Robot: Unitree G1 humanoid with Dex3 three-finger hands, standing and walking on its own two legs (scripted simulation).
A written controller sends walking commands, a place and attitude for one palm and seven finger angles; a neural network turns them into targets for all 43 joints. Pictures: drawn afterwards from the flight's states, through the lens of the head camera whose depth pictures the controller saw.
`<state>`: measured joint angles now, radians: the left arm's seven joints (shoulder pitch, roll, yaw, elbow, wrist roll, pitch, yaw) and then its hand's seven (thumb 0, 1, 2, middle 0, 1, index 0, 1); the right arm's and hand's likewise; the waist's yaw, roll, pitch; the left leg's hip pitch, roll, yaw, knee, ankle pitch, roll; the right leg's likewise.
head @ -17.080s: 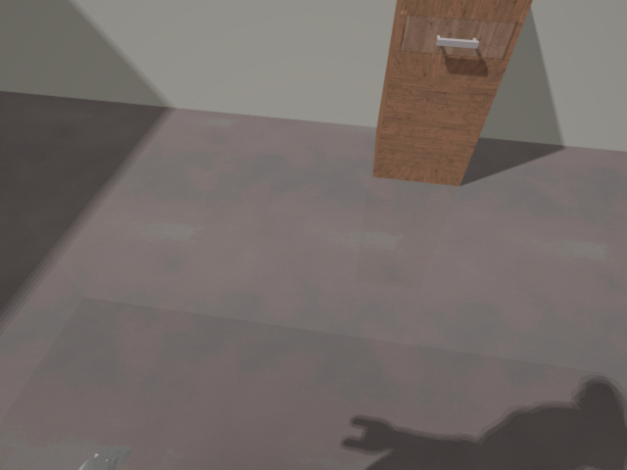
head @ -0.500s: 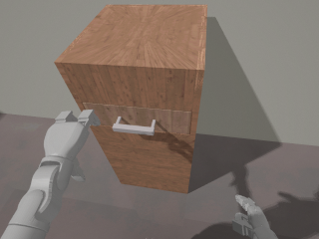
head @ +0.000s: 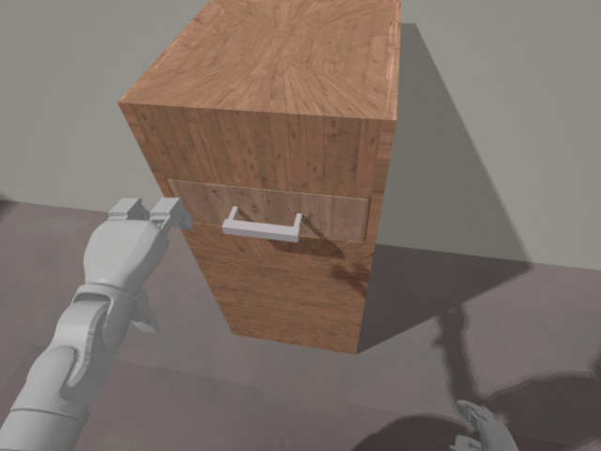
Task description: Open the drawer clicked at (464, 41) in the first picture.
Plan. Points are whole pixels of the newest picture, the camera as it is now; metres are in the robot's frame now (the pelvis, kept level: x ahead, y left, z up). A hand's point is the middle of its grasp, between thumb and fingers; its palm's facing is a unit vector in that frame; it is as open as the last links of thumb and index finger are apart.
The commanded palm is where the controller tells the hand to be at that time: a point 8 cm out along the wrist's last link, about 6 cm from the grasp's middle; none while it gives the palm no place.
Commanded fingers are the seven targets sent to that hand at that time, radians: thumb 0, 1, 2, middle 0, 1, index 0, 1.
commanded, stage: move the hooked fingers above the handle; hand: left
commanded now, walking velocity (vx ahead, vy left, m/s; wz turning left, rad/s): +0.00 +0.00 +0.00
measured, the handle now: (263, 222) +0.51 +0.15 -0.07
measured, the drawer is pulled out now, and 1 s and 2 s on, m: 0.00 0.00 0.00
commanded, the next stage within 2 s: none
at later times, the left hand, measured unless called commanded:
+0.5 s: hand (191, 250) +0.36 +0.21 +0.05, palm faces +0.01 -0.07 -1.00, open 13.9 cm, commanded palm +0.33 +0.21 +0.11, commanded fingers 0.00 -0.50 0.30 -0.30 -1.20 -0.30 -1.20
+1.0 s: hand (223, 247) +0.39 +0.18 +0.02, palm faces -0.07 -0.07 -1.00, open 13.9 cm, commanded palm +0.38 +0.18 +0.08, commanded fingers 0.00 -0.50 0.30 -0.30 -1.20 -0.30 -1.20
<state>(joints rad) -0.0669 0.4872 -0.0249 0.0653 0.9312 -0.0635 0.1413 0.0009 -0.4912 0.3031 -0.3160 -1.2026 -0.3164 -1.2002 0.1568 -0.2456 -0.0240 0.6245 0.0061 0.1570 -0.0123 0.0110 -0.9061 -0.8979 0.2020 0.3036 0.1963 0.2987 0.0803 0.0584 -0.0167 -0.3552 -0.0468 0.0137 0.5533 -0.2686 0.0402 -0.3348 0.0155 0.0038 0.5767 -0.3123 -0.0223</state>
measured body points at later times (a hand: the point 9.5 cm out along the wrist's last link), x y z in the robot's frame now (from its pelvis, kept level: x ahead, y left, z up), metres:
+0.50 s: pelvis +0.00 -0.01 +0.00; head +0.04 -0.03 +0.44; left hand +0.35 +0.21 +0.11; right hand +0.16 -0.24 -0.13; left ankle +0.01 +0.09 -0.73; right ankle -0.01 -0.11 -0.73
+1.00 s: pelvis +0.02 -0.02 -0.01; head +0.07 -0.05 +0.44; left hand +0.39 +0.18 +0.07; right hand +0.15 -0.27 -0.14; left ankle +0.01 +0.09 -0.73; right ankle -0.01 -0.11 -0.73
